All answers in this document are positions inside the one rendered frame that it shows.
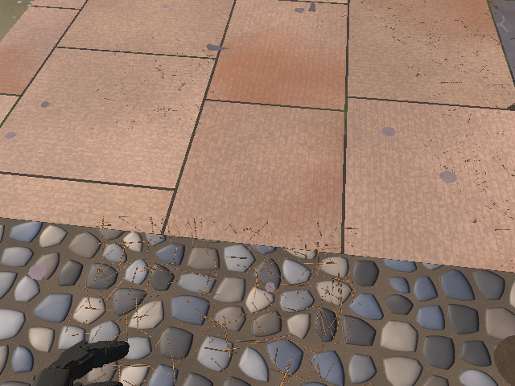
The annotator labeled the robot left hand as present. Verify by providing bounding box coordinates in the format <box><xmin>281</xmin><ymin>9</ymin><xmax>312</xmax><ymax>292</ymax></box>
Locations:
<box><xmin>32</xmin><ymin>340</ymin><xmax>130</xmax><ymax>386</ymax></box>

